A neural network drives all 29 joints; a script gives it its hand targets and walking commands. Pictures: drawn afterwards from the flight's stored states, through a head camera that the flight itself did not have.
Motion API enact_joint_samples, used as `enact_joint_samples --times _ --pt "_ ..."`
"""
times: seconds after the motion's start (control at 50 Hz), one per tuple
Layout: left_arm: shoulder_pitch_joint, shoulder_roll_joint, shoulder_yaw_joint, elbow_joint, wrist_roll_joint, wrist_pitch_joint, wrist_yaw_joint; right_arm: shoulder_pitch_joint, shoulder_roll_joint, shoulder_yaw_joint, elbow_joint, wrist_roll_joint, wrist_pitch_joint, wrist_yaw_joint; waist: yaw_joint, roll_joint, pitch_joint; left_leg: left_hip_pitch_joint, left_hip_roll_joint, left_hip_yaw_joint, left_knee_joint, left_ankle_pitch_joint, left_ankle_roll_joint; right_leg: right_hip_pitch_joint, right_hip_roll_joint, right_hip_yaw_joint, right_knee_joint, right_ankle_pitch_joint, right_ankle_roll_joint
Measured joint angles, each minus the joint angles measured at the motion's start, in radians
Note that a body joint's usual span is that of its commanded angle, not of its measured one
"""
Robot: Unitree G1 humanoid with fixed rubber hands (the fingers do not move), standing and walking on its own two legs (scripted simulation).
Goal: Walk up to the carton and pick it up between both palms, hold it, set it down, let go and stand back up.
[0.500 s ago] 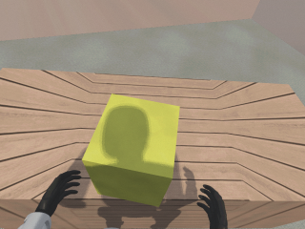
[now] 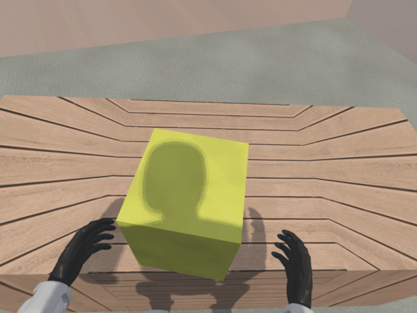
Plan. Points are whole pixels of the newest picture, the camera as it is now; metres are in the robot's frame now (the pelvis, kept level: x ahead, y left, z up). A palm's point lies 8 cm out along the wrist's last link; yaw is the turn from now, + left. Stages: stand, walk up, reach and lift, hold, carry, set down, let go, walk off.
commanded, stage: reach and lift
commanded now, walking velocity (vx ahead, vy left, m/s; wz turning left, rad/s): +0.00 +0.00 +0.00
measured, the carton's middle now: (190, 208) +0.31 +0.06 -0.04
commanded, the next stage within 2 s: none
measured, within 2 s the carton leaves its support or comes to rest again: neither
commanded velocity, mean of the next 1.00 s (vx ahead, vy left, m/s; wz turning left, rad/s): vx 0.00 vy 0.00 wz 0.00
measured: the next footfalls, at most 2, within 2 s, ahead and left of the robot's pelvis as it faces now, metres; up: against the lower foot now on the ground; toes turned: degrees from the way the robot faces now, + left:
none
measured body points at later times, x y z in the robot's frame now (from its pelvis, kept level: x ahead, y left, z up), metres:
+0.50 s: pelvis +0.00 -0.01 +0.00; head -0.01 +0.01 +0.45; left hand +0.23 +0.25 +0.04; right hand +0.23 -0.14 +0.03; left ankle +0.01 +0.12 -0.74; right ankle -0.05 -0.16 -0.74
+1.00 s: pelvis -0.01 -0.01 +0.01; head +0.00 +0.01 +0.45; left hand +0.30 +0.24 +0.09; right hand +0.28 -0.15 +0.08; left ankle +0.01 +0.12 -0.74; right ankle -0.05 -0.16 -0.74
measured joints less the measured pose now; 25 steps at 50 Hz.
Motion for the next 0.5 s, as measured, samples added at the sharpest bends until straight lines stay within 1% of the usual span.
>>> enact_joint_samples --times 0.14,0.2,0.26,0.32,0.42,0.5 --pt "-0.065 0.007 -0.005 0.004 -0.028 0.048 0.011 -0.029 -0.012 -0.009 -0.044 -0.001 0.101 -0.006 -0.006 -0.011 -0.005 0.013 -0.008 -0.001 -0.024 0.017 0.001 0.003 -0.006 -0.002 -0.001 0.004 0.0" --pt "-0.088 0.001 -0.003 -0.008 -0.038 0.076 0.018 -0.031 -0.018 -0.002 -0.086 -0.001 0.137 -0.011 -0.009 -0.014 -0.005 0.017 -0.008 -0.001 -0.03 0.021 0.0 0.005 -0.006 -0.002 -0.004 0.007 0.0" --pt "-0.103 -0.007 0.001 -0.029 -0.026 0.105 0.028 -0.034 -0.029 -0.001 -0.113 0.003 0.163 -0.01 -0.012 -0.014 -0.01 0.024 -0.007 0.0 -0.037 0.025 -0.001 0.009 -0.006 0.0 -0.008 0.009 -0.001" --pt "-0.123 -0.016 0.013 -0.026 -0.027 0.136 0.031 -0.041 -0.028 -0.006 -0.133 0.004 0.209 -0.013 -0.018 -0.012 -0.012 0.032 -0.01 0.0 -0.047 0.03 -0.001 0.014 -0.008 -0.001 -0.01 0.01 -0.001" --pt "-0.166 -0.011 0.019 -0.012 -0.041 0.174 0.038 -0.076 -0.027 0.009 -0.205 0.007 0.287 -0.021 -0.013 -0.014 -0.021 0.042 -0.015 0.004 -0.064 0.038 0.0 0.008 -0.013 0.002 0.002 0.004 -0.002" --pt "-0.198 -0.011 0.041 -0.034 -0.023 0.217 0.04 -0.124 -0.027 0.005 -0.212 0.005 0.344 -0.029 -0.012 -0.011 -0.012 0.055 -0.015 0.002 -0.075 0.043 -0.003 0.022 -0.013 -0.001 -0.007 0.008 -0.003"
